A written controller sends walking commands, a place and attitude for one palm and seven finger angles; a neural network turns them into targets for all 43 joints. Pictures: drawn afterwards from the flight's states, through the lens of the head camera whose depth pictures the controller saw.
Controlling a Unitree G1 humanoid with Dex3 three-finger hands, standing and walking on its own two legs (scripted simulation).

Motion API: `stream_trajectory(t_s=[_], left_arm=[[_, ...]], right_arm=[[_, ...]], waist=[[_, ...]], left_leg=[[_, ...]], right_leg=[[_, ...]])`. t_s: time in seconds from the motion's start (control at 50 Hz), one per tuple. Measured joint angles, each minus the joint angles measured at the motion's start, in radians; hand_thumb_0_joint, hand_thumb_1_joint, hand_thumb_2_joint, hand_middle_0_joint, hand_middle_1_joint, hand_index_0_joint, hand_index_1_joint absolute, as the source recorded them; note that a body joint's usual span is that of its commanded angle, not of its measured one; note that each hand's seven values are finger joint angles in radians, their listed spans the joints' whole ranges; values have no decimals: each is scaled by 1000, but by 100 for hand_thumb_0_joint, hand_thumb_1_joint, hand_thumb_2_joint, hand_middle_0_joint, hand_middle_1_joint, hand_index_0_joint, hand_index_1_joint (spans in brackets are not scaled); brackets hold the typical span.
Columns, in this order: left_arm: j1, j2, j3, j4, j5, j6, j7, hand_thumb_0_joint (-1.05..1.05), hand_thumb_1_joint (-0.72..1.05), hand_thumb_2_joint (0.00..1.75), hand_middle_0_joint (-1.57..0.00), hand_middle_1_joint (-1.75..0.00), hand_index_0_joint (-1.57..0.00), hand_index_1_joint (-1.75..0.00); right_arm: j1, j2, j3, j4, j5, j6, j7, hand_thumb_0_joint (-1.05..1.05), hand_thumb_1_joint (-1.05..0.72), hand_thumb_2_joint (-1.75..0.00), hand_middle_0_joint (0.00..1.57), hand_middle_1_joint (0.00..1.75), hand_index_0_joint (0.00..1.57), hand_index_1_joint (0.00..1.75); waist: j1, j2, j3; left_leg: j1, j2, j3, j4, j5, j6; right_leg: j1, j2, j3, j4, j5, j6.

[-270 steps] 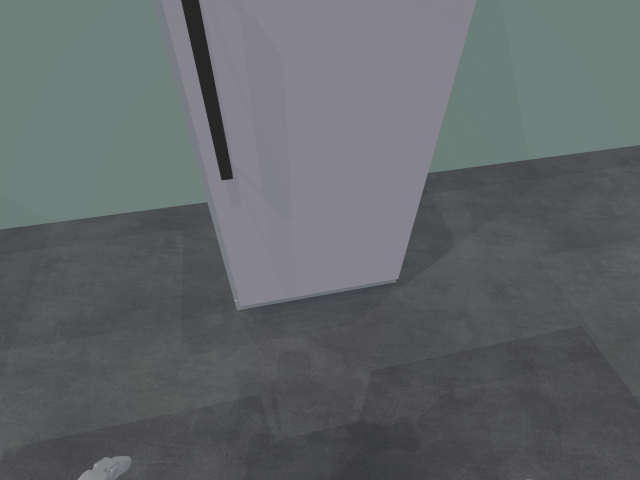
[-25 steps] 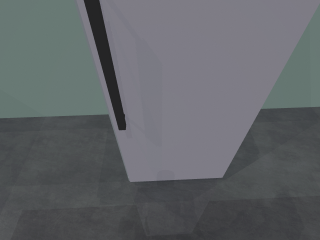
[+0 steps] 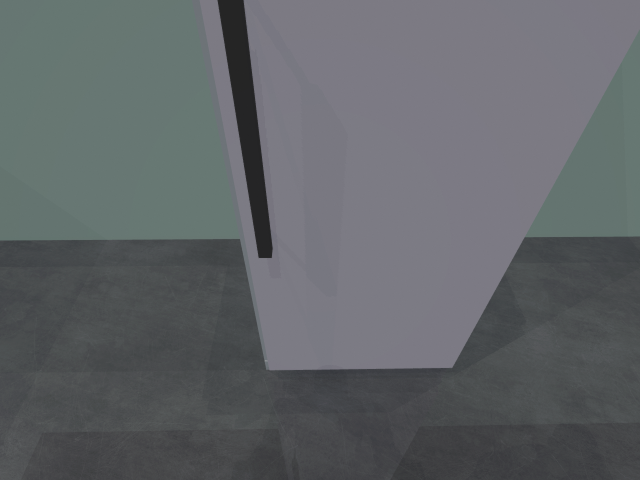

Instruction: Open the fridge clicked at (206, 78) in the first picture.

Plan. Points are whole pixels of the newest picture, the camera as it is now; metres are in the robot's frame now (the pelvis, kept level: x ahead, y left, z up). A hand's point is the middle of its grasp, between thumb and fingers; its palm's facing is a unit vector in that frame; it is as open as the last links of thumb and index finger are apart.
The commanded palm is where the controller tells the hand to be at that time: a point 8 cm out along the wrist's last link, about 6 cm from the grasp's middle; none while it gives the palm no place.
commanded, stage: look again from close up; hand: left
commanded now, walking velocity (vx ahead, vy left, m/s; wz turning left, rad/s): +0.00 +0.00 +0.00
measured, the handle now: (253, 145) +0.54 +0.14 +0.15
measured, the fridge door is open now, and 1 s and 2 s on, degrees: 0 0 0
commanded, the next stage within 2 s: none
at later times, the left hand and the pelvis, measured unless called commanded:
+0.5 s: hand out of the picture -0.03 +0.24 -0.16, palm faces -0.01 -0.96 -0.27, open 7.4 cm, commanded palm none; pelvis -0.05 +0.03 +0.00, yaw -1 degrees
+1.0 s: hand out of the picture +0.00 +0.21 -0.17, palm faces -0.01 -0.98 -0.22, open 7.4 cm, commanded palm none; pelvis -0.03 +0.02 +0.01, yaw -1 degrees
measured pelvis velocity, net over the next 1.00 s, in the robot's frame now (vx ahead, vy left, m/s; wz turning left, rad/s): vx -0.03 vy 0.02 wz -0.01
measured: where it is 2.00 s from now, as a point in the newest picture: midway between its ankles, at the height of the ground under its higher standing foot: outside the picture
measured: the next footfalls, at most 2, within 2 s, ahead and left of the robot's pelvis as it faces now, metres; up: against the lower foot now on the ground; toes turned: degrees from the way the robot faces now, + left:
none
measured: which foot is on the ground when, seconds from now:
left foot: down 0.00-1.00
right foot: down 0.00-1.00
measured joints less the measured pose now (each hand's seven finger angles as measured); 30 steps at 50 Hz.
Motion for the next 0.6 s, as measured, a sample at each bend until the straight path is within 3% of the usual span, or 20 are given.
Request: stream_trajectory(t_s=[0.3,0.6], left_arm=[[-41,80,-5,-34,0,8,-11,1,91,90,-20,-30,-20,-30],[6,58,-15,5,3,12,-12,1,91,90,-20,-30,-20,-30]], right_arm=[[-6,-33,23,-16,-5,1,31,1,-91,-90,20,29,20,30],[21,-30,23,30,-1,11,37,1,-91,-90,20,29,20,30]], waist=[[10,-28,-12],[8,-25,14]], left_leg=[[-12,-40,29,-51,81,40],[-31,-52,32,-75,105,47]], right_leg=[[-8,-33,31,-70,102,32],[-29,-42,38,-90,123,41]])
